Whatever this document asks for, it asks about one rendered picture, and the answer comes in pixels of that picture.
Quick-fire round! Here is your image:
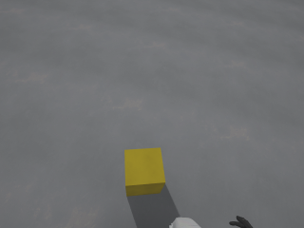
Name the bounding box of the carton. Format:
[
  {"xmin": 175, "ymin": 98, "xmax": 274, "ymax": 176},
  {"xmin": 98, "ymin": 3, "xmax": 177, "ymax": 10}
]
[{"xmin": 124, "ymin": 147, "xmax": 165, "ymax": 197}]

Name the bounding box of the right robot thigh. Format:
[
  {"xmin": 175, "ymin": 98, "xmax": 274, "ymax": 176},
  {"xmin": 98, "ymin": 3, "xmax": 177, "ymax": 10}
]
[{"xmin": 169, "ymin": 218, "xmax": 201, "ymax": 228}]

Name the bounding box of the right robot hand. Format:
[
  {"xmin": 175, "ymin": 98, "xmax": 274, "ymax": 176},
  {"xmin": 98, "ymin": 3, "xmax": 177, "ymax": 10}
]
[{"xmin": 229, "ymin": 216, "xmax": 253, "ymax": 228}]

